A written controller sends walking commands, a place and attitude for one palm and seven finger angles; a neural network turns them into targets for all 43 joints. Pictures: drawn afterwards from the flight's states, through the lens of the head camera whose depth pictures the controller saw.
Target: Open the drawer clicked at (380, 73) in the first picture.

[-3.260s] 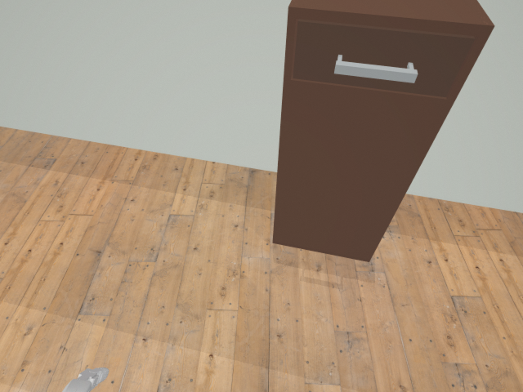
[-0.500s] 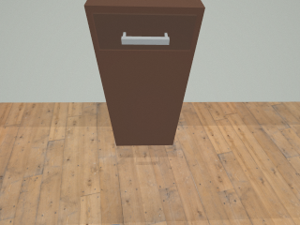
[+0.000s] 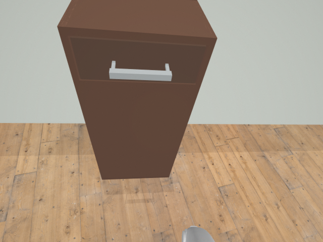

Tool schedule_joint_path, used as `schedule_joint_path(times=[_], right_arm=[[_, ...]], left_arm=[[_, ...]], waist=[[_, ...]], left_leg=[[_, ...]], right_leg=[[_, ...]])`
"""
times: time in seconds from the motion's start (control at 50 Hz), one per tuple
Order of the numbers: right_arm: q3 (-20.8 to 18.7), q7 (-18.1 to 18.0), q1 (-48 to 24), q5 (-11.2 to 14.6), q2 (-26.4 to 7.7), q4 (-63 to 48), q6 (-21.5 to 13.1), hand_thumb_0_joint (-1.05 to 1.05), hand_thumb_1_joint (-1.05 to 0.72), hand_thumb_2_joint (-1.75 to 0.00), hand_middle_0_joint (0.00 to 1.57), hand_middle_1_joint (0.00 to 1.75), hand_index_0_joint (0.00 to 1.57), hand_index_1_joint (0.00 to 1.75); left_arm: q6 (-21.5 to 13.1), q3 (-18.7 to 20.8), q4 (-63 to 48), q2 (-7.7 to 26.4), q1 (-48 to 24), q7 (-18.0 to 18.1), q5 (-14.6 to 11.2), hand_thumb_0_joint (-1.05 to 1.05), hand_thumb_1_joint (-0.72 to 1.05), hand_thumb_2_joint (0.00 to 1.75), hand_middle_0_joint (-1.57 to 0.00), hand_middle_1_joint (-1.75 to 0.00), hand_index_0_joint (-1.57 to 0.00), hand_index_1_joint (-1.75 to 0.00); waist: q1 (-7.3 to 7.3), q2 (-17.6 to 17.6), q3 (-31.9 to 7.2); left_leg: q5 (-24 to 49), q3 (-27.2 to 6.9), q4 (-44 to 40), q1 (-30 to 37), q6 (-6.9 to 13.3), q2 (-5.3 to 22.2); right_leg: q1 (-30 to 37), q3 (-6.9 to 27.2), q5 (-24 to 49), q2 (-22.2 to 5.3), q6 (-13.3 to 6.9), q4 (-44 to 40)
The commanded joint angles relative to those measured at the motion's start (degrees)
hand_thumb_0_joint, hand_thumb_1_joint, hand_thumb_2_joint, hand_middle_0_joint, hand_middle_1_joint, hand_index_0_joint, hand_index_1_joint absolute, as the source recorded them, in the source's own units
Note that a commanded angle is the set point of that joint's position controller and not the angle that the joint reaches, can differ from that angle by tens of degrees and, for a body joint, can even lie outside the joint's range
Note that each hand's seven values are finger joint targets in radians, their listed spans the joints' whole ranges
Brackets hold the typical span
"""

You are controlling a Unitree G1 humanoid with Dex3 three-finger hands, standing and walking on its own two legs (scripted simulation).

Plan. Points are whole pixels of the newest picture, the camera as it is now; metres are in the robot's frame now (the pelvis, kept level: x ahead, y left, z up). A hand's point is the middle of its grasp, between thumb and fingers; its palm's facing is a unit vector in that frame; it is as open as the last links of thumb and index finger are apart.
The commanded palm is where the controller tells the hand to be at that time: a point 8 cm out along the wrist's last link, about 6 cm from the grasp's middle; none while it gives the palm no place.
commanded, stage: come to a stop and stand still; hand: left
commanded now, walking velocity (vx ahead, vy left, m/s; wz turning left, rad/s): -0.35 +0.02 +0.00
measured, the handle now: (141, 70) +0.56 +0.10 +0.11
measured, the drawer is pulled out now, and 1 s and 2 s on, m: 0.00 0.00 0.00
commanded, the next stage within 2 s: none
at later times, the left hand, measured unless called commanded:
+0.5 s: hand out of the picture +0.13 +0.12 -0.16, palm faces +0.09 -0.95 -0.28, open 7.3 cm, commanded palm none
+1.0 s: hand out of the picture -0.12 +0.16 -0.19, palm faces +0.09 -0.99 -0.13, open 7.4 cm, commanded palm none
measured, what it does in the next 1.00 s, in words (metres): steps on the spot: right foot, then left foot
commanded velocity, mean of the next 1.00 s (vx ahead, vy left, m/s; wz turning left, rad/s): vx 0.02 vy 0.03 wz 0.00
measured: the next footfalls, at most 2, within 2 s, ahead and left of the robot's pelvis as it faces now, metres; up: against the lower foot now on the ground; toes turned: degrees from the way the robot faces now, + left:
right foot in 0.18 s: +0.18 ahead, -0.16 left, +0.00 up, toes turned -7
left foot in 0.72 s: -0.05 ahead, +0.05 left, +0.00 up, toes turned +9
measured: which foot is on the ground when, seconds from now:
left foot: down 0.00-0.18, up 0.20-0.70, down 0.72-1.00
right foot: up 0.00-0.16, down 0.18-0.70, up 0.72-1.00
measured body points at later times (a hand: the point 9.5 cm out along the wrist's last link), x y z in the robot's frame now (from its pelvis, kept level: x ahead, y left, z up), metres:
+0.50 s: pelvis +0.02 -0.07 -0.02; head +0.05 -0.11 +0.43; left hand +0.12 +0.17 -0.14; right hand +0.11 -0.32 -0.18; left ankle -0.02 +0.09 -0.65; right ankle +0.14 -0.16 -0.75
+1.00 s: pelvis -0.06 -0.02 +0.00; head -0.06 +0.03 +0.45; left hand -0.12 +0.21 -0.17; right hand -0.16 -0.24 -0.13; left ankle -0.09 +0.04 -0.75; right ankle -0.07 -0.17 -0.65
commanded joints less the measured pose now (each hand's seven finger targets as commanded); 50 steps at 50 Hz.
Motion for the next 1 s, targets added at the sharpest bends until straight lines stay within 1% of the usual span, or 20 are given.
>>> schedule_joint_path(times=[0.0, 0.06, 0.12, 0.14, 0.16, 0.18, 0.26, 0.32, 0.4, 0.54, 0.6, 0.64, 0.66, 0.68, 0.7, 0.72, 0.76, 0.82, 0.88, 0.98], right_arm=[[-1.5, -0.2, 6.2, -0.4, -8.4, -0.1, -0.1, 0.00, -0.90, -0.90, 0.20, 0.30, 0.20, 0.30], [-1.8, -0.2, 4.8, -0.4, -9.1, 0.1, 1.1, 0.00, -0.90, -0.90, 0.20, 0.30, 0.20, 0.30], [-2.7, 0.3, 3.5, 0.5, -9.7, -0.1, 1.9, 0.00, -0.90, -0.90, 0.20, 0.30, 0.20, 0.30], [-2.7, 0.7, 4.8, 0.8, -8.1, -0.3, 2.3, 0.00, -0.90, -0.90, 0.20, 0.30, 0.20, 0.30], [-2.4, 1.0, 8.8, 1.3, -4.4, -0.8, 2.6, 0.00, -0.90, -0.90, 0.20, 0.30, 0.20, 0.30], [-2.8, 0.6, 9.9, 1.8, -5.8, -1.1, 3.4, 0.00, -0.90, -0.90, 0.20, 0.30, 0.20, 0.30], [-3.5, 0.9, 2.5, 0.8, -6.1, -1.7, 6.1, 0.00, -0.90, -0.90, 0.20, 0.30, 0.20, 0.30], [-3.8, 1.8, 0.0, 0.2, -6.3, -3.1, 8.0, 0.00, -0.90, -0.90, 0.20, 0.30, 0.20, 0.30], [-4.0, 2.6, -1.9, -0.7, -7.8, -5.0, 9.0, 0.00, -0.90, -0.90, 0.20, 0.30, 0.20, 0.30], [-3.6, 3.9, 0.2, -0.4, -9.0, -6.0, 8.3, 0.00, -0.90, -0.90, 0.20, 0.30, 0.20, 0.30], [-2.6, 4.0, 7.0, 0.1, -8.0, -4.2, 7.1, 0.00, -0.90, -0.90, 0.20, 0.30, 0.20, 0.30], [-2.2, 3.4, 14.7, 0.1, -7.5, -1.7, 6.5, 0.00, -0.90, -0.90, 0.20, 0.30, 0.20, 0.30], [-1.9, 2.8, 16.8, -0.3, -8.6, -1.0, 6.1, 0.00, -0.90, -0.90, 0.20, 0.30, 0.20, 0.30], [-2.4, 2.2, 12.0, -1.0, -11.9, -2.5, 5.5, 0.00, -0.90, -0.90, 0.20, 0.30, 0.20, 0.30], [-2.6, 1.0, 2.3, -0.4, -14.8, -6.7, 5.6, 0.00, -0.90, -0.90, 0.20, 0.30, 0.20, 0.30], [-1.7, 0.6, -4.0, -0.8, -14.9, -9.2, 5.2, 0.00, -0.90, -0.90, 0.20, 0.30, 0.20, 0.30], [-0.9, 0.5, -8.6, -0.4, -12.9, -8.5, 3.6, 0.00, -0.90, -0.90, 0.20, 0.30, 0.20, 0.30], [-0.3, 0.1, -1.5, 0.6, -10.8, -5.1, 1.6, 0.00, -0.90, -0.90, 0.20, 0.30, 0.20, 0.30], [-0.6, -0.7, 6.7, 0.4, -9.9, -1.4, 1.2, 0.00, -0.90, -0.90, 0.20, 0.30, 0.20, 0.30], [-0.5, -1.8, 12.7, 0.0, -7.7, 2.3, 1.0, 0.00, -0.90, -0.90, 0.20, 0.30, 0.20, 0.30]], left_arm=[[-0.4, -1.4, -3.4, -2.4, -3.5, -0.4, -0.6, 0.00, 0.90, 0.90, -0.20, -0.30, -0.20, -0.30], [-0.8, -1.7, -3.9, -2.3, -4.5, 0.7, -1.2, 0.00, 0.90, 0.90, -0.20, -0.30, -0.20, -0.30], [-2.0, -1.0, -2.7, 1.5, 3.4, 1.7, -1.0, 0.00, 0.90, 0.90, -0.20, -0.30, -0.20, -0.30], [-2.8, -0.1, -1.9, 5.5, 7.1, 2.2, -0.7, 0.00, 0.90, 0.90, -0.20, -0.30, -0.20, -0.30], [-3.3, 1.2, -1.6, 10.6, 8.9, 3.0, -0.5, 0.00, 0.90, 0.90, -0.20, -0.30, -0.20, -0.30], [-3.5, 1.1, -1.8, 11.4, 9.6, 2.9, -1.3, 0.00, 0.90, 0.90, -0.20, -0.30, -0.20, -0.30], [-1.9, 0.5, -4.7, 7.1, -0.8, 4.2, -1.6, 0.00, 0.90, 0.90, -0.20, -0.30, -0.20, -0.30], [-1.6, 0.7, -5.7, 6.9, -3.1, 4.8, -1.5, 0.00, 0.90, 0.90, -0.20, -0.30, -0.20, -0.30], [-1.4, 0.9, -6.9, 7.3, -4.3, 4.8, -1.3, 0.00, 0.90, 0.90, -0.20, -0.30, -0.20, -0.30], [0.1, 1.4, -9.4, 10.5, -6.4, 3.5, 0.4, 0.00, 0.90, 0.90, -0.20, -0.30, -0.20, -0.30], [0.8, 1.7, -8.8, 11.9, -6.4, 3.3, 0.7, 0.00, 0.90, 0.90, -0.20, -0.30, -0.20, -0.30], [1.3, 1.5, -7.7, 11.4, -7.0, 3.2, 0.1, 0.00, 0.90, 0.90, -0.20, -0.30, -0.20, -0.30], [1.5, 0.7, -7.3, 8.8, -7.1, 3.0, -0.6, 0.00, 0.90, 0.90, -0.20, -0.30, -0.20, -0.30], [1.8, -0.2, -7.4, 3.3, -4.2, 2.9, -1.7, 0.00, 0.90, 0.90, -0.20, -0.30, -0.20, -0.30], [2.4, -0.2, -8.3, 1.6, -4.3, 2.6, -2.0, 0.00, 0.90, 0.90, -0.20, -0.30, -0.20, -0.30], [2.0, 0.4, -8.9, 2.3, -2.5, 1.8, -1.6, 0.00, 0.90, 0.90, -0.20, -0.30, -0.20, -0.30], [2.1, 1.2, -6.2, 4.5, 0.6, 0.8, -0.6, 0.00, 0.90, 0.90, -0.20, -0.30, -0.20, -0.30], [0.7, 0.6, -2.4, 3.0, 5.5, 0.3, -0.8, 0.00, 0.90, 0.90, -0.20, -0.30, -0.20, -0.30], [0.2, 0.3, -1.7, 3.1, 5.2, 0.8, -0.8, 0.00, 0.90, 0.90, -0.20, -0.30, -0.20, -0.30], [0.7, 0.0, -0.9, 2.5, 3.2, 0.7, -0.8, 0.00, 0.90, 0.90, -0.20, -0.30, -0.20, -0.30]], waist=[[-1.53, 14.3, 4.0], [-1.66, 15.9, 2.5], [2.61, 11.5, -2.5], [3.86, 4.6, -7.0], [3.19, -9.8, -14.5], [2.64, -9.5, -19.2], [1.93, -7.3, -8.1], [1.02, -2.7, -7.2], [0.93, -4.9, -7.3], [-0.45, -12.3, -4.7], [-1.58, -12.0, -5.4], [-4.84, -8.2, -4.6], [-5.54, 0.9, -1.6], [-3.50, 21.0, 3.3], [-1.43, 22.1, 12.4], [2.15, 15.8, 13.1], [4.70, 11.1, 10.1], [2.97, 4.9, 4.6], [-0.18, 9.0, 1.3], [-2.37, 10.5, 3.8]], left_leg=[[42.8, -3.8, -5.3, 2.0, 4.6, 10.5], [45.7, -4.3, -1.7, 1.4, 4.6, 11.2], [35.0, -4.9, 7.5, -0.5, 2.1, 8.9], [19.5, -3.2, 15.4, -4.8, -0.5, 5.7], [-14.0, -2.0, 29.9, -14.7, -2.7, -2.5], [-23.1, -9.5, 38.3, -12.9, -2.1, -4.5], [-14.0, -14.1, 52.2, -19.5, -3.1, -3.5], [-7.5, -14.7, 52.1, -20.7, -4.0, -4.3], [-2.9, -15.2, 49.5, -22.7, -4.7, -4.7], [-8.0, -6.2, 30.6, -9.6, -2.9, -6.6], [-12.7, -3.0, 17.4, -0.7, -0.3, -8.3], [-8.7, -1.7, 0.4, 7.9, 1.1, -8.9], [-9.5, -6.5, -9.0, 7.5, 2.2, -6.5], [-23.6, -25.2, -19.4, 1.0, 4.8, 5.3], [-29.6, -34.0, -25.0, -16.9, 5.3, 15.7], [-27.1, -33.2, -26.1, -22.7, 6.4, 16.7], [-22.3, -26.7, -23.3, -21.7, 2.5, 10.2], [-9.9, -19.0, -17.8, -7.5, 0.5, 4.7], [-8.0, -21.4, -15.2, 3.4, -1.2, 6.8], [-4.3, -25.4, -15.9, 6.1, 0.8, 11.6]], right_leg=[[-1.7, -4.3, 0.1, -0.4, 0.7, -14.4], [7.6, -5.4, -1.8, 1.3, -0.5, -25.0], [21.2, -5.2, 10.3, 1.2, -0.9, -38.6], [30.0, -0.9, 30.3, -4.6, -1.6, -39.5], [41.6, 13.4, 61.3, -18.3, -7.6, -36.0], [39.7, 13.6, 69.8, -22.9, -11.4, -37.2], [26.5, 10.4, 48.3, -18.6, -11.2, -41.8], [21.8, 6.6, 34.0, -16.8, -10.0, -44.4], [21.3, 7.6, 11.0, -16.0, -8.9, -49.2], [11.0, 7.1, -24.6, -12.2, -4.0, -60.9], [10.5, 6.5, -25.6, -10.7, -2.4, -64.4], [7.4, 3.6, -27.7, -8.1, 0.3, -60.8], [4.8, -0.1, -26.6, -4.0, 1.7, -49.3], [-2.4, -5.2, -21.3, 4.3, 3.0, -28.9], [-4.2, 1.5, -14.8, 3.6, 1.0, -16.9], [-1.6, 4.6, -11.2, 2.4, -0.4, -10.9], [-0.2, 6.1, -4.2, 4.5, -0.2, -2.6], [-3.4, 3.5, 2.2, 6.2, 0.2, 2.2], [-7.8, 3.8, 0.8, 5.3, 0.4, -0.9], [-7.2, 3.7, -2.5, 2.5, 0.3, -7.5]])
